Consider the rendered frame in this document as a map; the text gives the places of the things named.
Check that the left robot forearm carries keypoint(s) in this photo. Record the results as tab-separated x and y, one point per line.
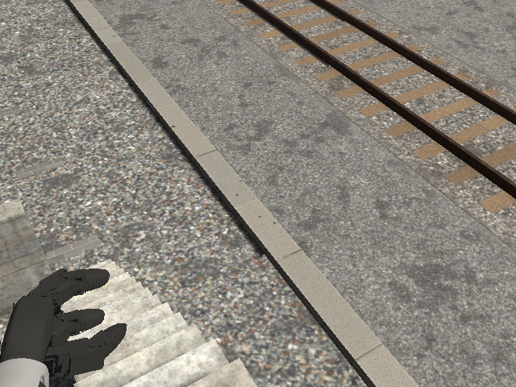
23	372

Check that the left robot hand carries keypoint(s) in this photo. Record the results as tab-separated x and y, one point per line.
36	332

